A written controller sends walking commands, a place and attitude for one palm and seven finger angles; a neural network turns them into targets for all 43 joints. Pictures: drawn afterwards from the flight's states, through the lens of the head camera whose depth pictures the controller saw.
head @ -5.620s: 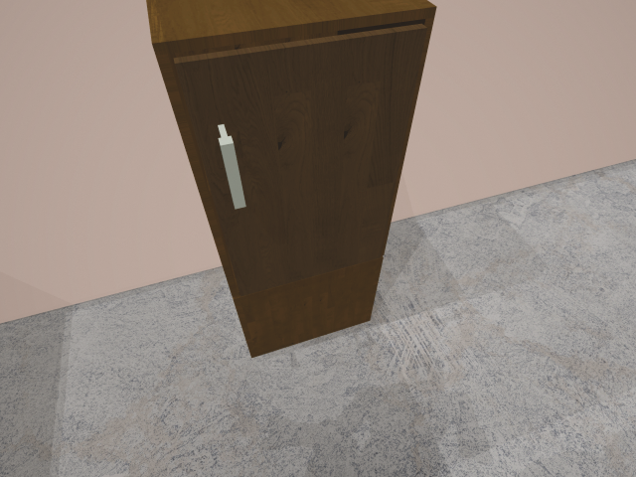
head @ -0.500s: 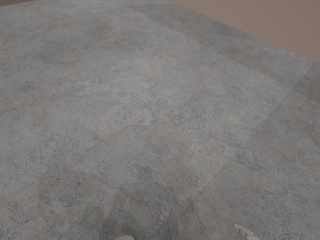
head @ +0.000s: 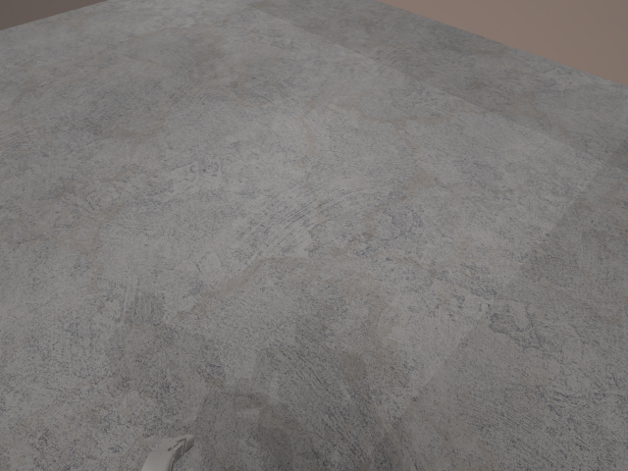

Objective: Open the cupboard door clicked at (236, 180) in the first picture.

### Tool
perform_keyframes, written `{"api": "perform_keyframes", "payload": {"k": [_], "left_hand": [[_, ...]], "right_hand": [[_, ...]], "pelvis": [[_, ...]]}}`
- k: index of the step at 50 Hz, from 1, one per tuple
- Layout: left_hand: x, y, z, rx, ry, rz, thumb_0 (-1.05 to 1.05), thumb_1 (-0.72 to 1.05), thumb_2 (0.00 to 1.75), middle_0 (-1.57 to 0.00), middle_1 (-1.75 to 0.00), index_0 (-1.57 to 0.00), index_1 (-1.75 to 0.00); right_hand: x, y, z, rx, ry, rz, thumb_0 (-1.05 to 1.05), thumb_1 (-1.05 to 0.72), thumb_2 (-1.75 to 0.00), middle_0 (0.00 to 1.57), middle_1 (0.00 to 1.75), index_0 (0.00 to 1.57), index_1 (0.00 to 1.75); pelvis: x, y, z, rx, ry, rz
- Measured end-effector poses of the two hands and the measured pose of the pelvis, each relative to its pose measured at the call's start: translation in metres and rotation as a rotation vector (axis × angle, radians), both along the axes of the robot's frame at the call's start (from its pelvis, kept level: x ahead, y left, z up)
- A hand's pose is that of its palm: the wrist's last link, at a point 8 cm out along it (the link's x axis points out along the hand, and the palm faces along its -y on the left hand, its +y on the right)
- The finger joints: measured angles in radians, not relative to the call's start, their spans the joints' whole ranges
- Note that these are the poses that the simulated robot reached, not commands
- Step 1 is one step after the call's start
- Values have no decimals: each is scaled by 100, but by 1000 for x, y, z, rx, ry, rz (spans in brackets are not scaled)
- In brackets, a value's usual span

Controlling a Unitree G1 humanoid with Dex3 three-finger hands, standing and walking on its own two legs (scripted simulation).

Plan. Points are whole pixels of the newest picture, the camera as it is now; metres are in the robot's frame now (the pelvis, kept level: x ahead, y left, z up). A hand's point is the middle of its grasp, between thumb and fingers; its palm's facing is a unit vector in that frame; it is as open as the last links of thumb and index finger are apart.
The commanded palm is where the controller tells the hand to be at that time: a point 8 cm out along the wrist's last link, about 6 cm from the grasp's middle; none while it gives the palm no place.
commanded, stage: turn to face it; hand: left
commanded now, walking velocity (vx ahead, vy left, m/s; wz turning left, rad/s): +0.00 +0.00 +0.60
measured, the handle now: out of the picture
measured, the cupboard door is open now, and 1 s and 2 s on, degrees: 0 0 0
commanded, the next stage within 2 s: none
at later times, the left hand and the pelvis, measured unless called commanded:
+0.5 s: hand out of the picture -0.04 +0.28 -0.19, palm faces +0.36 -0.89 -0.27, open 7.4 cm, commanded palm none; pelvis +0.01 +0.05 -0.01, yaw +18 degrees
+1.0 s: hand out of the picture +0.02 +0.24 -0.13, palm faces +0.57 -0.77 -0.28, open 7.3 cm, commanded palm none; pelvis +0.03 +0.01 +0.00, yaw +37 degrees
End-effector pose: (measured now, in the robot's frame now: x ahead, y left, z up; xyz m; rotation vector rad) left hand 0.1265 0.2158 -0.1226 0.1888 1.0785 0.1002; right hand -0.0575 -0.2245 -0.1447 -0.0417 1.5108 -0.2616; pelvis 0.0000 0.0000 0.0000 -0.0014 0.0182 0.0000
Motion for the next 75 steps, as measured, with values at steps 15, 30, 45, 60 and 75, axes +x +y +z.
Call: {"api": "perform_keyframes", "payload": {"k": [15, 30, 45, 60, 75], "left_hand": [[-115, 46, -6, 26, 145, 287, 0, 91, 90, -21, -30, -21, -30], [-178, 114, -12, 24, 209, 495, 1, 91, 90, -20, -30, -20, -30], [-120, 82, 14, 91, -24, 580, 1, 91, 90, -21, -30, -20, -30], [-222, 32, 4, 13, 132, 823, 1, 90, 90, -21, -30, -21, -30], [-316, 53, -9, -30, 199, 1068, 1, 91, 90, -20, -30, -20, -30]], "right_hand": [[197, -8, 21, -63, -278, 366, 0, -91, -90, 19, 29, 20, 30], [274, 80, 47, -82, -412, 626, 0, -90, -90, 20, 29, 20, 30], [261, 60, 0, 34, -245, 670, 0, -90, -90, 20, 30, 21, 30], [317, 96, 17, 2, -217, 922, 1, -91, -90, 20, 29, 20, 30], [337, 226, 44, 29, -391, 1189, 0, -90, -90, 20, 29, 21, 30]], "pelvis": [[6, 12, 3, 18, -18, 212], [8, 56, 4, -26, -5, 379], [29, 21, -5, 5, 7, 572], [28, 25, 5, 36, -2, 790], [6, 65, 6, -23, -11, 967]]}}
